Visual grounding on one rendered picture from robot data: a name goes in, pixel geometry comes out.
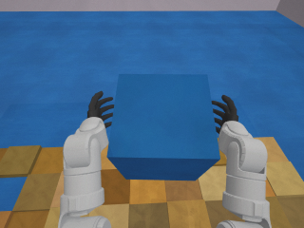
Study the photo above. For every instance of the robot left upper arm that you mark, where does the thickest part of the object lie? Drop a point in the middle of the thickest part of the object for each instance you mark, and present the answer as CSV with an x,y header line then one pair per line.
x,y
87,222

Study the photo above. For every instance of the robot right hand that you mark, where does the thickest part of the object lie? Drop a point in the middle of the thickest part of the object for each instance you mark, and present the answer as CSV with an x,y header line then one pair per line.
x,y
229,109

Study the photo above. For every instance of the left robot forearm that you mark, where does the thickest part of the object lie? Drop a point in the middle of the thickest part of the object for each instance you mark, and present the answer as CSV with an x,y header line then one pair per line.
x,y
82,165

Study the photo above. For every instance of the right robot forearm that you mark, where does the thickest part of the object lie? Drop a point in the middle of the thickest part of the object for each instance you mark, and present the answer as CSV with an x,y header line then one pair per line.
x,y
246,169

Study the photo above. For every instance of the carton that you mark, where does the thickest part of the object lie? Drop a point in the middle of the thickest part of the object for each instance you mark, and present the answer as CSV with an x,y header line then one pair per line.
x,y
163,127

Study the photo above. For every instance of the robot left hand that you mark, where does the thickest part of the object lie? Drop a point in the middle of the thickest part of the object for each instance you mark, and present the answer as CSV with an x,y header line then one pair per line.
x,y
94,109

